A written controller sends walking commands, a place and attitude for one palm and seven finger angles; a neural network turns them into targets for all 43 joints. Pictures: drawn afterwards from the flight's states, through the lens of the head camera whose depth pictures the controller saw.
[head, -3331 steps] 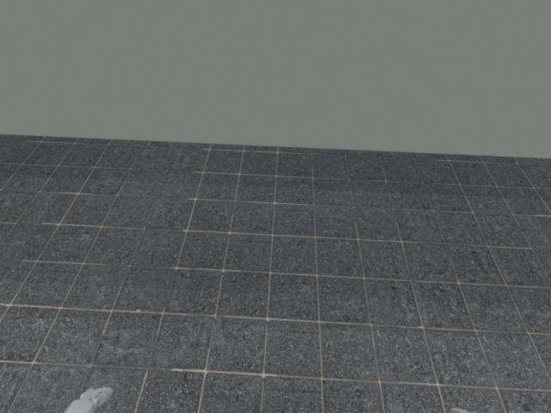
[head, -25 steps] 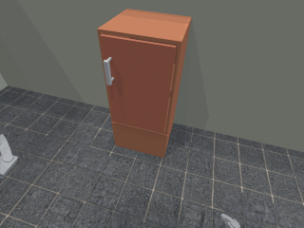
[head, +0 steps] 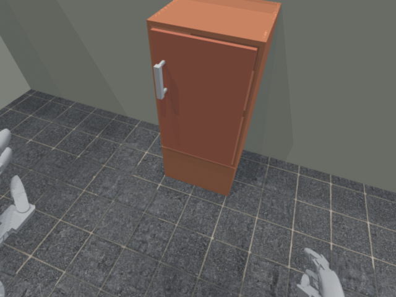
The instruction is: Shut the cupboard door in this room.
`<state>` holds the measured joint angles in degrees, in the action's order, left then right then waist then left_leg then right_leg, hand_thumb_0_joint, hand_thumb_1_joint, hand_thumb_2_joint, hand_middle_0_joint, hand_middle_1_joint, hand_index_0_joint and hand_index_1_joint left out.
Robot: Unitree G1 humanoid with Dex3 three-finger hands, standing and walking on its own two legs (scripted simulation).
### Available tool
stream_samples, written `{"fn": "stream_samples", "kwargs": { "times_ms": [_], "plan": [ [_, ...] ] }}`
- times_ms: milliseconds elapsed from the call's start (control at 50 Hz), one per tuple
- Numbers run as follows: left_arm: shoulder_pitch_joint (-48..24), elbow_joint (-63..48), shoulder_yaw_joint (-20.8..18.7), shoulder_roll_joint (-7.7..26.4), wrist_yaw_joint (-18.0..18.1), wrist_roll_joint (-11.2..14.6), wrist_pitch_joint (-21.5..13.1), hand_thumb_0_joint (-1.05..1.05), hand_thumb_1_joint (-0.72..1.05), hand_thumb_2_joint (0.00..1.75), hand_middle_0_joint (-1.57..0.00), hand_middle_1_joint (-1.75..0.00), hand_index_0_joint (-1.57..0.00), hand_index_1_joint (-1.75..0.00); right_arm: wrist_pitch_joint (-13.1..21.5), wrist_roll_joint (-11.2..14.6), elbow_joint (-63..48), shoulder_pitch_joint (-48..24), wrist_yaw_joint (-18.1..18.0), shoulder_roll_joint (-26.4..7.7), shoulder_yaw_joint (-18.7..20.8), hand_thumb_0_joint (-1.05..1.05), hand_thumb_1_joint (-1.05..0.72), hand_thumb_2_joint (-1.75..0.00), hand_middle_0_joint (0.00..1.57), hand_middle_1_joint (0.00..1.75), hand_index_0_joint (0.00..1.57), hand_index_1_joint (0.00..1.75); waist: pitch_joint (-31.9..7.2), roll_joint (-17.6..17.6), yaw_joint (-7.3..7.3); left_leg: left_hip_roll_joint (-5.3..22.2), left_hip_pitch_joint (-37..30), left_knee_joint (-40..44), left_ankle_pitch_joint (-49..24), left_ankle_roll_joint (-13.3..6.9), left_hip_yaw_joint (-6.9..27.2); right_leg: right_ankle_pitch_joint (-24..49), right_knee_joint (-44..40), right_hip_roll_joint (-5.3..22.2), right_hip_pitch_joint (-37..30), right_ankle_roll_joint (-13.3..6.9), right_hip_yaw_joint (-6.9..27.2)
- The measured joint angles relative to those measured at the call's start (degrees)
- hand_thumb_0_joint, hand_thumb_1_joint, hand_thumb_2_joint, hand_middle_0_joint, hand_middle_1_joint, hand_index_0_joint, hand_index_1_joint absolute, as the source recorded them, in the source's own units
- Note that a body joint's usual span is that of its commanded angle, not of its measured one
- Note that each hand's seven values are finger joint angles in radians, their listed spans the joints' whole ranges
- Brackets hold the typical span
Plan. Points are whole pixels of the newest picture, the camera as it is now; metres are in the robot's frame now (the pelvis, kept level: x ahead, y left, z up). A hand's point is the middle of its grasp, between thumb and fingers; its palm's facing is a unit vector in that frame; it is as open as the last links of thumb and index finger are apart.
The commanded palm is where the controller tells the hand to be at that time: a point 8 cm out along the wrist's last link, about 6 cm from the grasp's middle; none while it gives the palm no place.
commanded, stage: stop stepping back and stand still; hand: left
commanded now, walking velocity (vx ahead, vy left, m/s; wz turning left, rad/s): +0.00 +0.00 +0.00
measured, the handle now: (161, 79) +0.85 +0.20 -0.04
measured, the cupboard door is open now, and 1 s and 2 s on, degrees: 0 0 0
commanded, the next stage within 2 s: let the arm hang, fingers relaxed in 0.38 s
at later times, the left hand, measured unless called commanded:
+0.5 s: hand (9, 212) +0.20 +0.29 +0.15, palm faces +0.43 -0.80 -0.42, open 7.4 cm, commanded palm none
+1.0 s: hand out of the picture -0.07 +0.22 -0.17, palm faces +0.04 -0.98 -0.22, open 7.2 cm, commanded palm none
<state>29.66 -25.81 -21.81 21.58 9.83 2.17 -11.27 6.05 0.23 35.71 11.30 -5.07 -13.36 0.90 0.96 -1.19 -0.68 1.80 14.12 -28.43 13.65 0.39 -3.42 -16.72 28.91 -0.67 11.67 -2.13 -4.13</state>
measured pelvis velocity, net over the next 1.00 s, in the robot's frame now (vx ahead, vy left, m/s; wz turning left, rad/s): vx -0.03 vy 0.02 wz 0.02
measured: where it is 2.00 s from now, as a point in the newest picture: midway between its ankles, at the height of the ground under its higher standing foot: outside the picture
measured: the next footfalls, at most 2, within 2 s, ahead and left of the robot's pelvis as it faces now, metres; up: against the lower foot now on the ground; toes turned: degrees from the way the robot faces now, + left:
none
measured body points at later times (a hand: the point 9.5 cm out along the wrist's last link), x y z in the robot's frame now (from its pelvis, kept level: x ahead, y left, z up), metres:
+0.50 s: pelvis +0.00 +0.03 +0.00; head +0.00 +0.04 +0.45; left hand +0.17 +0.33 +0.17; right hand +0.15 -0.21 -0.08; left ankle +0.02 +0.12 -0.74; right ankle -0.01 -0.09 -0.74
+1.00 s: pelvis -0.03 +0.02 +0.00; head -0.02 +0.03 +0.45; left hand -0.07 +0.27 -0.15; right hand -0.04 -0.22 -0.15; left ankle +0.02 +0.12 -0.74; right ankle -0.01 -0.09 -0.74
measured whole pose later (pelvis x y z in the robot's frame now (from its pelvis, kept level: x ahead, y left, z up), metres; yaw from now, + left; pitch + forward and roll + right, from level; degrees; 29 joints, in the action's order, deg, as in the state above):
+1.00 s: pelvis -0.03 +0.02 +0.00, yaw +1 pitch -1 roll -1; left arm 20.7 60.3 -0.7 11.9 0.8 -0.8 2.0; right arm -2.4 -1.0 59.6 18.6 -0.9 -11.1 -0.1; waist 2.8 0.1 0.0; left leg 0.6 16.0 -26.8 9.8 -1.6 -2.8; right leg -11.9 25.2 0.3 12.2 -0.9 -4.9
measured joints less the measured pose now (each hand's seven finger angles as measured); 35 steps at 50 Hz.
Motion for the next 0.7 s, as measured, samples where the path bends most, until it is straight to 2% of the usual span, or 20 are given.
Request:
{"fn": "stream_samples", "kwargs": {
  "times_ms": [100,160,360,480,500,520,560,620,700],
  "plan": [
    [0.7,-2.3,-1.8,2.8,-0.2,0.5,-0.5,0.01,0.88,0.90,-0.21,-0.30,-0.21,-0.31,-0.2,0.0,-2.0,-0.9,0.7,2.0,-1.5,0.01,-0.91,-0.90,0.20,0.30,0.20,0.30,-0.2,0.4,0.99,0.2,0.6,-0.4,0.6,-0.4,-0.1,0.6,-1.6,-0.2,-0.3,0.4,0.2],
    [1.6,-2.2,-2.7,3.4,-0.3,1.0,-0.6,0.01,0.88,0.90,-0.21,-0.30,-0.21,-0.31,-0.9,0.2,-2.2,-0.8,1.0,2.7,-2.2,0.01,-0.91,-0.90,0.20,0.30,0.20,0.30,-0.9,0.9,1.31,0.1,0.7,-0.3,0.8,-0.7,-0.4,0.9,-2.3,-0.2,-0.4,0.8,0.4],
    [2.5,0.4,-1.0,1.3,-0.7,1.4,1.9,0.01,0.89,0.90,-0.21,-0.30,-0.21,-0.31,-2.5,0.1,-0.8,1.5,0.5,2.6,-2.8,0.01,-0.91,-0.90,0.21,0.30,0.20,0.30,-1.6,1.4,0.70,-0.8,0.4,0.8,0.1,-1.7,-0.6,1.9,-3.8,0.6,-0.9,1.8,0.6],
    [1.4,0.0,-0.5,0.6,-0.3,1.1,1.9,0.01,0.89,0.90,-0.21,-0.30,-0.21,-0.31,-2.2,0.0,-0.2,2.1,0.2,2.0,-2.5,0.02,-0.91,-0.90,0.20,0.30,0.20,0.30,-1.6,1.0,0.57,-0.9,0.5,1.2,-0.8,-2.0,-0.4,2.9,-4.7,0.7,-1.1,2.0,0.4],
    [0.0,2.8,0.8,0.9,-0.8,0.5,0.5,0.01,0.89,0.90,-0.21,-0.30,-0.21,-0.31,-0.7,0.3,1.0,1.9,1.3,1.5,-2.0,0.02,-0.91,-0.90,0.20,0.30,0.20,0.30,-1.9,1.3,0.43,-0.9,1.3,0.6,-0.8,-2.1,-0.2,2.9,-4.2,0.8,-0.5,2.0,0.1],
    [-2.8,7.8,3.2,1.2,-2.3,-0.4,0.9,0.01,0.89,0.90,-0.21,-0.30,-0.21,-0.31,0.1,0.4,2.6,1.4,2.6,0.4,-1.6,0.02,-0.91,-0.90,0.20,0.30,0.20,0.30,-2.2,2.0,0.07,-1.1,2.2,-0.3,-0.7,-2.2,0.1,2.7,-3.2,1.0,0.3,2.1,-0.1],
    [-8.3,20.3,8.5,0.7,-5.4,-1.7,5.4,0.00,0.89,0.90,-0.20,-0.30,-0.20,-0.31,-1.1,0.2,5.2,-0.4,4.6,-2.2,-1.3,0.01,-0.91,-0.90,0.20,0.30,0.20,0.30,-2.5,3.7,-0.25,-1.6,3.8,-2.0,-0.5,-2.6,0.1,2.0,-0.9,1.7,2.1,2.3,-0.3],
    [-13.3,39.7,15.2,-1.9,-8.4,-2.9,11.6,0.00,0.90,0.90,-0.20,-0.30,-0.20,-0.30,-3.5,-0.4,7.8,-3.1,5.5,-4.6,-1.1,0.01,-0.91,-0.90,0.20,0.30,0.20,0.30,-1.9,5.5,0.82,-2.3,5.2,-3.6,-0.3,-3.3,-0.6,1.0,2.6,2.5,4.6,2.6,0.4],
    [-14.0,58.0,21.2,-6.7,-10.0,-3.5,14.6,0.01,0.90,0.90,-0.20,-0.30,-0.20,-0.30,-5.3,-1.1,10.1,-2.9,5.6,-4.2,-1.2,0.01,-0.91,-0.90,0.20,0.30,0.20,0.30,0.0,4.0,2.36,-2.4,5.0,-3.3,-0.9,-3.2,-1.1,0.9,3.9,2.7,5.2,2.4,1.0]
  ]
}}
